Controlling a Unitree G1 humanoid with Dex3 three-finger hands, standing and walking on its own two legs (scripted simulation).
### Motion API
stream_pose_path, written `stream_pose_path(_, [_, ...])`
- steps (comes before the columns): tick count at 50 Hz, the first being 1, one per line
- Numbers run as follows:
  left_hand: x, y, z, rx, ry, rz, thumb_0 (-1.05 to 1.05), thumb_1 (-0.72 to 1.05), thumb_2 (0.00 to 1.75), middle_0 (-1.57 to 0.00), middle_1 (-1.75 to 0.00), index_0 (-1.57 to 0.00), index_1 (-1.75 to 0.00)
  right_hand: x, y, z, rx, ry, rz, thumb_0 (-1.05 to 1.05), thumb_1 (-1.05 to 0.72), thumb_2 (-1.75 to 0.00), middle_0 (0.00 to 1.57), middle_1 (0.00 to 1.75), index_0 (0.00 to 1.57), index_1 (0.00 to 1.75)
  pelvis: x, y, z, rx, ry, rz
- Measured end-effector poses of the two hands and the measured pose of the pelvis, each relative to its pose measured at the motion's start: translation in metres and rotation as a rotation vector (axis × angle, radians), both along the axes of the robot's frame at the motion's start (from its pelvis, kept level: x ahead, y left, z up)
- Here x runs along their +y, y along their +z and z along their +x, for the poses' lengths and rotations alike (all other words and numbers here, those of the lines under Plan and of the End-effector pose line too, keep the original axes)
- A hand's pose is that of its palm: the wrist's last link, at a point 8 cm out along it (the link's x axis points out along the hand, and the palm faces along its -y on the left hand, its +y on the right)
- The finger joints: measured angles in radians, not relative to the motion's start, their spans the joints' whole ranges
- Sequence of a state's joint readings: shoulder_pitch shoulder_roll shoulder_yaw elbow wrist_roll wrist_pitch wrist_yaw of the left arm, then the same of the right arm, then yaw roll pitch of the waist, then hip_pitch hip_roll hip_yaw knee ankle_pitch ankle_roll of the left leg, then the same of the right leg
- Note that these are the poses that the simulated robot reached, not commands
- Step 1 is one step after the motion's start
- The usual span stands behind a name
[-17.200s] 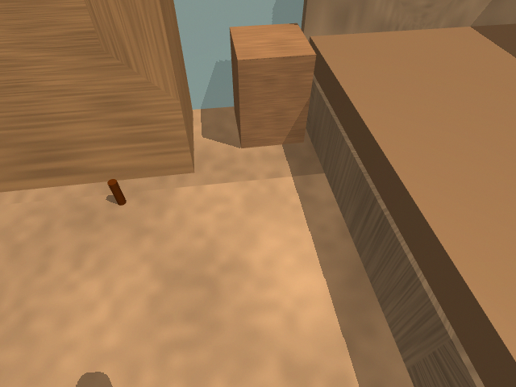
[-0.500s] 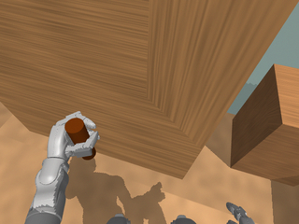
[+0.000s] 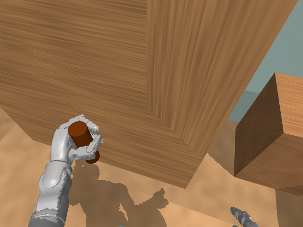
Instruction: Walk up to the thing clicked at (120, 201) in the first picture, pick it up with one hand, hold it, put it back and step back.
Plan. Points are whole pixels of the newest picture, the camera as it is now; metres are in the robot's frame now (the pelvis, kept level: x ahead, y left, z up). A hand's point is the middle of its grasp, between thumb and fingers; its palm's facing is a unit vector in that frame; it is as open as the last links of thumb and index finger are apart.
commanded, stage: hold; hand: left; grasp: from the side
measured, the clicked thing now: (85, 144) +0.34 +0.18 +0.02
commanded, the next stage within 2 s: none
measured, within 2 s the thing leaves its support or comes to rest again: neither
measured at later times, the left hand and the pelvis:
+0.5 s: hand (86, 139) +0.33 +0.17 +0.06, palm faces +0.01 -1.00 +0.00, open 5.3 cm; pelvis +0.00 +0.00 +0.01, yaw +0 degrees
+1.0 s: hand (87, 139) +0.33 +0.17 +0.06, palm faces +0.01 -1.00 +0.00, open 5.3 cm; pelvis +0.00 +0.00 +0.01, yaw +0 degrees
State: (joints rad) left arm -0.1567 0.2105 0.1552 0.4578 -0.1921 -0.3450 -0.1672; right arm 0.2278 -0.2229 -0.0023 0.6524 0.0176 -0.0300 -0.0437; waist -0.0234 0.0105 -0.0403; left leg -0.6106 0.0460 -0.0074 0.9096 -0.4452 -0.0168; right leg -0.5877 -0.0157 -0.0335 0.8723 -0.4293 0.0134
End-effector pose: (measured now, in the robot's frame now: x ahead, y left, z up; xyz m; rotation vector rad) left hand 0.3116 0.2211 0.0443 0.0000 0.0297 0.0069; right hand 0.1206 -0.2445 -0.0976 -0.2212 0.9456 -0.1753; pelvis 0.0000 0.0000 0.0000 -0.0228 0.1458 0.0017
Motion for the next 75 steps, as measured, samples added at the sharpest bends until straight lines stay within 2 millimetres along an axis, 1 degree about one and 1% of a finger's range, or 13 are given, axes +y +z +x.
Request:
stream_pose_path(26, [0.003, 0.017, -0.002, -0.007, 0.004, 0.003, 0.04, 0.18, 1.09, -1.00, -1.12, -1.02, -1.10, 0.006, 0.011, 0.003, -0.014, 0.001, 0.011, 0.01, -0.89, -0.90, 0.20, 0.30, 0.20, 0.30, 0.003, 0.011, 0.002, -0.040, 0.000, 0.001])
stream_pose_path(57, [0.001, 0.021, -0.006, -0.015, 0.005, 0.004, 0.04, 0.18, 1.09, -1.00, -1.12, -1.02, -1.10, 0.005, 0.014, 0.001, -0.020, 0.006, 0.019, 0.01, -0.89, -0.90, 0.20, 0.30, 0.20, 0.30, 0.003, 0.014, 0.000, -0.055, 0.001, 0.003])
stream_pose_path(67, [-0.001, 0.019, -0.008, -0.008, -0.001, 0.001, 0.04, 0.18, 1.09, -0.99, -1.12, -1.02, -1.10, 0.004, 0.014, 0.002, -0.023, 0.010, 0.020, 0.01, -0.89, -0.90, 0.20, 0.30, 0.20, 0.30, 0.001, 0.014, 0.000, -0.054, 0.001, 0.004])
stream_pose_path(75, [-0.003, 0.016, -0.006, -0.005, -0.005, 0.002, 0.04, 0.19, 1.09, -0.99, -1.12, -1.02, -1.10, 0.003, 0.013, 0.000, -0.021, 0.011, 0.017, 0.01, -0.89, -0.90, 0.20, 0.30, 0.20, 0.30, 0.001, 0.013, -0.002, -0.052, 0.003, 0.004])
